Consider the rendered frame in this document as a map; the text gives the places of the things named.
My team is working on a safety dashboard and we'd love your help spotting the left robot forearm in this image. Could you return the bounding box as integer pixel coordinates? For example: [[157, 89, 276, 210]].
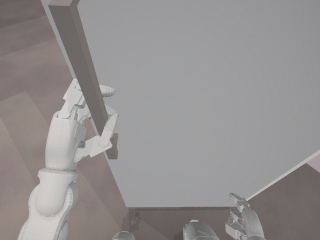
[[17, 167, 79, 240]]

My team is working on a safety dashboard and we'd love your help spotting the left robot hand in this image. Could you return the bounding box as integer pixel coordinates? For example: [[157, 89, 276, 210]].
[[45, 78, 120, 171]]

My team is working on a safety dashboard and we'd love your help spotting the right robot hand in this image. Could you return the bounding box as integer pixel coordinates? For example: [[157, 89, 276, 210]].
[[225, 193, 265, 240]]

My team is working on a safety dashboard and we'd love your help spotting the handle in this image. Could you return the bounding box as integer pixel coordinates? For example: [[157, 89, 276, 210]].
[[48, 0, 118, 160]]

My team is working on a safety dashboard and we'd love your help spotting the robot right thigh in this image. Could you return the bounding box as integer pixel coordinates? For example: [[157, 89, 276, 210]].
[[183, 221, 219, 240]]

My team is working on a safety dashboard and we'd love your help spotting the fridge door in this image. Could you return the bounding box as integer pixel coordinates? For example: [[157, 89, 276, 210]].
[[41, 0, 320, 208]]

